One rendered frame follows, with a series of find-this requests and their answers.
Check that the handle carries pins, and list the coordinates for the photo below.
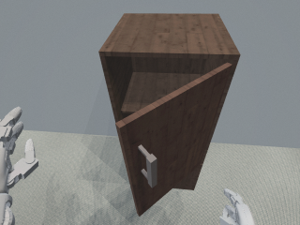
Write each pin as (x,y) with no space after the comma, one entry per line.
(151,166)

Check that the right robot hand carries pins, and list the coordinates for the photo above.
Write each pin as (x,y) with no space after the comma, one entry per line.
(239,215)

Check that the left robot forearm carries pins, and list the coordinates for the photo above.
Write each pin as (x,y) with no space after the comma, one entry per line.
(6,215)

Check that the left robot hand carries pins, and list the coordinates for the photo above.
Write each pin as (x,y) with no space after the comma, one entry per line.
(9,133)

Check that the cupboard door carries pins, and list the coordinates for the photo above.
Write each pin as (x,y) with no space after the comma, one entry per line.
(175,129)

